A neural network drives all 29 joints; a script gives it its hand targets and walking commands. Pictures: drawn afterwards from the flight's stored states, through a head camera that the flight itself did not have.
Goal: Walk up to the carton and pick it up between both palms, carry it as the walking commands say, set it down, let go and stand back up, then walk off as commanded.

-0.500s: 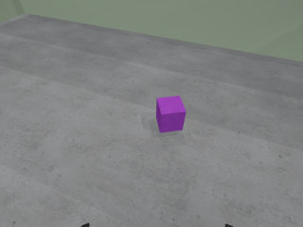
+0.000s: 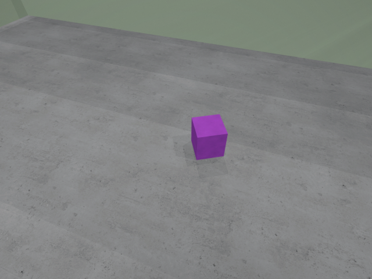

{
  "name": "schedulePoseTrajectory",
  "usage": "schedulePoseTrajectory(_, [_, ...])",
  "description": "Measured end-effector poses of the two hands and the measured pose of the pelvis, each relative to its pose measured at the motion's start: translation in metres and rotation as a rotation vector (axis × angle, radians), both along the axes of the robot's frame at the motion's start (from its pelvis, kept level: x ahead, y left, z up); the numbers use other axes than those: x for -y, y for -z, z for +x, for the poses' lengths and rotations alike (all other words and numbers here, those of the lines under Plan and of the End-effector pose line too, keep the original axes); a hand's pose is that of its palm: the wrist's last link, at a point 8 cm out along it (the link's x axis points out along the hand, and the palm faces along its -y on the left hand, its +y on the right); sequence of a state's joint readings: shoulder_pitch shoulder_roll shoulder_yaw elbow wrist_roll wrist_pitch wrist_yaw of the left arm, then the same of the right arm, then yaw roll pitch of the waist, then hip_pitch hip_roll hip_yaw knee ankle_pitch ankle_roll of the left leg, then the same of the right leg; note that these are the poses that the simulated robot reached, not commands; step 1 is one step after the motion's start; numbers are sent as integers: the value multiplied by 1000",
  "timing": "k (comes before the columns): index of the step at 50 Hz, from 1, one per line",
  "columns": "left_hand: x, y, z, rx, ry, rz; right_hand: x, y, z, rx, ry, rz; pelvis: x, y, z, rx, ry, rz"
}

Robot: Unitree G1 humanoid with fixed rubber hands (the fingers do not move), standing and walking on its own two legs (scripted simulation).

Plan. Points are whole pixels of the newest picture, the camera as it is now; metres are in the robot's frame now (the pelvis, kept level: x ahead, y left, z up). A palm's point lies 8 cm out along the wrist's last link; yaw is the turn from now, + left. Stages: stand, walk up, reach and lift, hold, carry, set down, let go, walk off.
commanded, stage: stand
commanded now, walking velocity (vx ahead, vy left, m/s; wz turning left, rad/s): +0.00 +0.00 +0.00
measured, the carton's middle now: (207, 137) +1.13 -0.16 -0.65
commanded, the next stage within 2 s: walk up in 1.74 s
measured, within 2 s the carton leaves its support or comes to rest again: neither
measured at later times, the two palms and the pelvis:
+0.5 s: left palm out of the picture -0.01 +0.22 -0.13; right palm out of the picture +0.00 -0.21 -0.14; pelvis +0.01 +0.00 +0.01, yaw +0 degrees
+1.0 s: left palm out of the picture -0.02 +0.20 -0.14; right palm out of the picture -0.03 -0.20 -0.14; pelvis +0.00 -0.01 +0.01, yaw +0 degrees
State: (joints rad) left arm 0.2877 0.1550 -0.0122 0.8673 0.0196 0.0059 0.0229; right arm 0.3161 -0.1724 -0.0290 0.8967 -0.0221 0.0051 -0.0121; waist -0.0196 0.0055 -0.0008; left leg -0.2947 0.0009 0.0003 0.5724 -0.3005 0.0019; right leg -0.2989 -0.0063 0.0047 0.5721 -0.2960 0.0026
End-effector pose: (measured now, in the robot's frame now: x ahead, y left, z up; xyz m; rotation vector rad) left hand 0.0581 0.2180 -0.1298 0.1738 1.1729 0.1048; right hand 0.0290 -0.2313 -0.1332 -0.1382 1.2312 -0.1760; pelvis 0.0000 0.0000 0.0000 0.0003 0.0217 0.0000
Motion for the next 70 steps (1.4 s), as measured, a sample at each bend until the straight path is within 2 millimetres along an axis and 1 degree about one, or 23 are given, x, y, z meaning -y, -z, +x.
schedulePoseTrajectory(3, [0, 3, -6, -33, 0, -5, 2, 0, -12, -42, 7, -5, 0, -1, 1, -2, 0, 2])
schedulePoseTrajectory(5, [0, 4, -9, -39, -8, -9, 3, -1, -16, -60, 11, -8, 1, -2, 2, -1, -3, 1])
schedulePoseTrajectory(9, [-2, 5, -14, -55, -31, -4, -1, -1, -16, -75, 15, -8, 1, -3, 6, 7, -1, 1])
schedulePoseTrajectory(13, [-3, 6, -23, -87, -51, -1, -11, 3, -14, -79, 21, 14, 0, -4, 9, 13, -1, 1])
schedulePoseTrajectory(17, [-1, 6, -36, -128, -69, -3, -20, 6, -15, -92, 16, 42, -1, -5, 10, 22, -1, 1])
schedulePoseTrajectory(20, [0, 6, -48, -174, -68, 0, -24, 8, -20, -113, 20, 55, -1, -6, 10, 25, 3, 4])
schedulePoseTrajectory(24, [-1, 5, -64, -231, -77, 5, -25, 9, -29, -149, 25, 62, -1, -7, 8, 23, 3, 4])
schedulePoseTrajectory(30, [3, 6, -79, -271, -96, 2, -22, 8, -39, -188, 28, 54, 1, -8, 10, 25, 4, 6])
schedulePoseTrajectory(35, [8, 8, -81, -276, -106, -13, -22, 7, -41, -197, 26, 48, 2, -8, 10, 34, 9, 5])
schedulePoseTrajectory(40, [15, 9, -75, -251, -96, -26, -25, 9, -41, -187, 31, 56, 3, -9, 8, 41, 4, 5])
schedulePoseTrajectory(45, [23, 10, -71, -237, -85, -41, -26, 9, -48, -201, 37, 66, 4, -9, 4, 44, 7, 6])
schedulePoseTrajectory(52, [22, 9, -84, -280, -78, -29, -30, 8, -69, -247, 50, 78, 7, -9, 0, 39, 11, 7])
schedulePoseTrajectory(57, [19, 7, -93, -292, -95, -19, -28, 8, -79, -268, 50, 80, 8, -10, -1, 42, 7, 7])
schedulePoseTrajectory(63, [21, 7, -95, -296, -84, -19, -29, 9, -79, -257, 63, 82, 8, -9, -2, 43, 7, 5])
schedulePoseTrajectory(70, [28, 10, -91, -279, -90, -42, -29, 8, -81, -256, 56, 78, 9, -9, -4, 38, 6, 5])
